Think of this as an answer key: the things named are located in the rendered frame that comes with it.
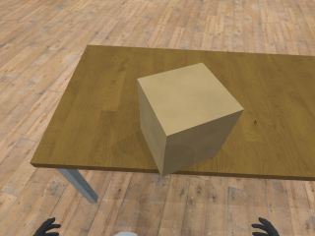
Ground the right robot hand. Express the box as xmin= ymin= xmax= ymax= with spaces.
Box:
xmin=251 ymin=217 xmax=280 ymax=236

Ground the carton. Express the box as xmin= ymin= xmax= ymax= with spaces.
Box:
xmin=137 ymin=62 xmax=244 ymax=177

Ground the table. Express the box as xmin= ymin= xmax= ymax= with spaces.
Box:
xmin=30 ymin=44 xmax=315 ymax=204

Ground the left robot hand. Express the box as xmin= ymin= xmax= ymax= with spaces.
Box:
xmin=33 ymin=217 xmax=61 ymax=236

